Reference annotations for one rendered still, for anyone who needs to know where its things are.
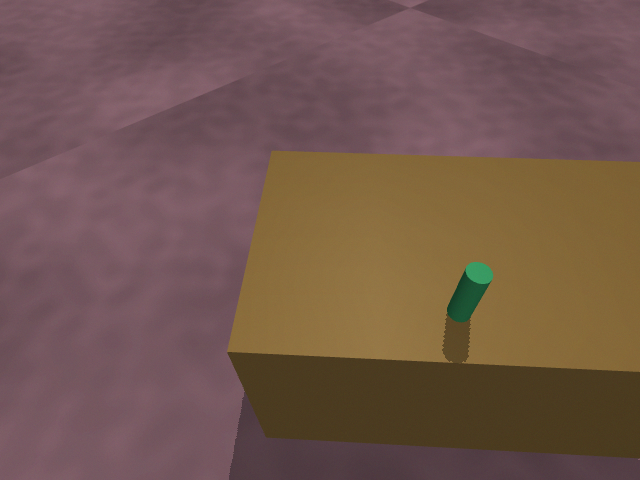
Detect can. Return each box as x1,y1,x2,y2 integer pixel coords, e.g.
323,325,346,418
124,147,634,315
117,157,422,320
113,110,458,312
447,262,493,322

